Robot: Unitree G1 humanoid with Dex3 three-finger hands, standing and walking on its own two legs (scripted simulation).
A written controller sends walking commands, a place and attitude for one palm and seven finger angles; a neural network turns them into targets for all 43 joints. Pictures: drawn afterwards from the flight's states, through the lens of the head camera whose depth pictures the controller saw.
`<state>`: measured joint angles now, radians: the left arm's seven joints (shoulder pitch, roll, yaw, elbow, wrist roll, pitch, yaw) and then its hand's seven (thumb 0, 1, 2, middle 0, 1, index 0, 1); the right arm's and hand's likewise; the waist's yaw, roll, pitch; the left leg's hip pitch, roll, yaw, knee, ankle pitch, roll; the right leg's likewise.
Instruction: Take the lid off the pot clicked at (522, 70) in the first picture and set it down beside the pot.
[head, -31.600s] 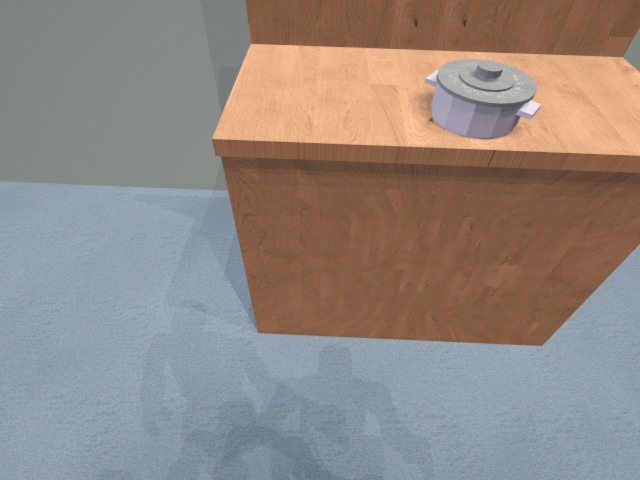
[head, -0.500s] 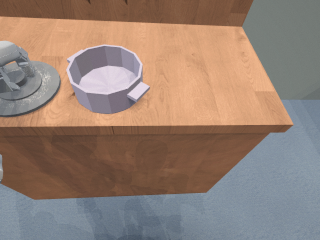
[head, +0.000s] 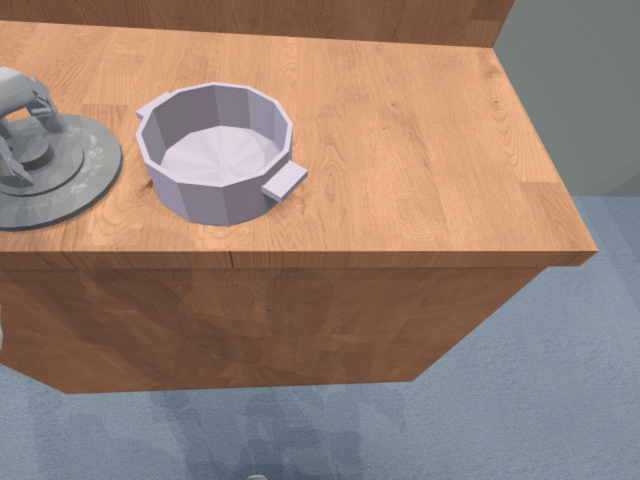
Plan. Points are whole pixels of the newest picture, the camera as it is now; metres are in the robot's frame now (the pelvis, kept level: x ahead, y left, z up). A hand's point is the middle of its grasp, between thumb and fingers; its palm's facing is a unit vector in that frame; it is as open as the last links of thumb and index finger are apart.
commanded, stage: open the fingers wide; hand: left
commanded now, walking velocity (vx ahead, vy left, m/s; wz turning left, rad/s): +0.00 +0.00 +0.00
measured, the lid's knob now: (29, 152) +0.48 +0.33 +0.11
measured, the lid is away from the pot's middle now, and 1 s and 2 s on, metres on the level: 0.22 0.22 0.22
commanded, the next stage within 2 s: raise the empty hand in 0.20 s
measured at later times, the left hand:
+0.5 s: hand out of the picture +0.46 +0.35 +0.15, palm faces -0.34 -0.11 -0.93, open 11.0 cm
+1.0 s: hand out of the picture +0.47 +0.34 +0.21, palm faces -0.28 -0.10 -0.95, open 11.0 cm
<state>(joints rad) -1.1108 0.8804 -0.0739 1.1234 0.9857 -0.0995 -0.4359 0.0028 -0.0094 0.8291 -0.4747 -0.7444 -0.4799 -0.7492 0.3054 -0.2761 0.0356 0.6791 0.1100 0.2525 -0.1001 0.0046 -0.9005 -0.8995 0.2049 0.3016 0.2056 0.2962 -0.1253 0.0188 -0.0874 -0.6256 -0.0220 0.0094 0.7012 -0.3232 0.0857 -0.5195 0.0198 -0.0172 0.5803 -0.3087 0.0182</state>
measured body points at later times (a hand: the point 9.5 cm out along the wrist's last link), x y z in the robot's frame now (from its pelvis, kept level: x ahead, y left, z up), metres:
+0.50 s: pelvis +0.00 +0.01 +0.00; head +0.07 +0.03 +0.45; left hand +0.47 +0.35 +0.21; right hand +0.04 -0.26 -0.11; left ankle +0.00 +0.06 -0.72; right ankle -0.02 -0.15 -0.72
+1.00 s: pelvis +0.00 +0.01 +0.01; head +0.06 +0.03 +0.45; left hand +0.48 +0.35 +0.26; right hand +0.04 -0.26 -0.11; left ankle +0.00 +0.06 -0.72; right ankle -0.02 -0.15 -0.72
